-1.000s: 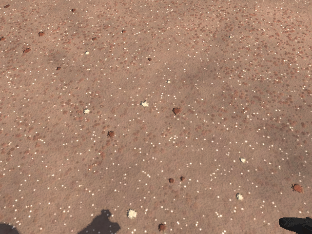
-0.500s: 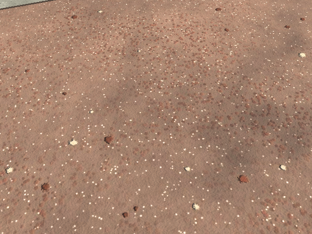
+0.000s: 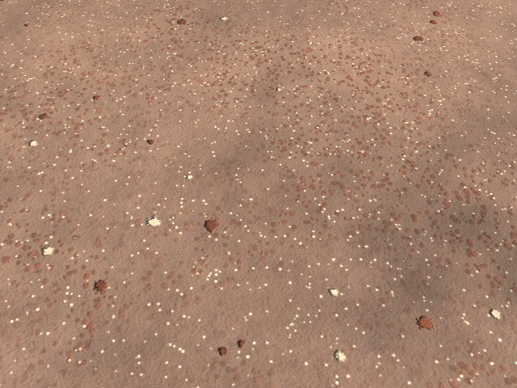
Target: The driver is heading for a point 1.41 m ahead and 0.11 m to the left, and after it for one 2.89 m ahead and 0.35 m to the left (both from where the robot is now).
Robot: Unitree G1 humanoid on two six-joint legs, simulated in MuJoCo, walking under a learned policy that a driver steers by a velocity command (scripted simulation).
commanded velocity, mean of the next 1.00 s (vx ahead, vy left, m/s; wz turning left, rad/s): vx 0.29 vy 0.00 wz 0.19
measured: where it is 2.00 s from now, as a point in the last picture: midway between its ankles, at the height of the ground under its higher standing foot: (236, 279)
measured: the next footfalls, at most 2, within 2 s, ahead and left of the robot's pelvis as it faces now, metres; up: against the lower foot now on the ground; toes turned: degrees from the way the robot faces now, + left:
left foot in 0.02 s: +0.01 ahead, +0.10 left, +0.00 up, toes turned +4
right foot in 0.54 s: +0.15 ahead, -0.09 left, +0.00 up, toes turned +21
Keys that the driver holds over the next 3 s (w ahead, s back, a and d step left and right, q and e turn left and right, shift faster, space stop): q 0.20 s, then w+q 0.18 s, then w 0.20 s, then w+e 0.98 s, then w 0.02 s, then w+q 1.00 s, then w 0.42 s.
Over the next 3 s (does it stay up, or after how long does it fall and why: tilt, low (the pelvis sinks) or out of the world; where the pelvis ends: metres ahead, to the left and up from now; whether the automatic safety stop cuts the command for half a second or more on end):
stays up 1.33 0.13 -0.01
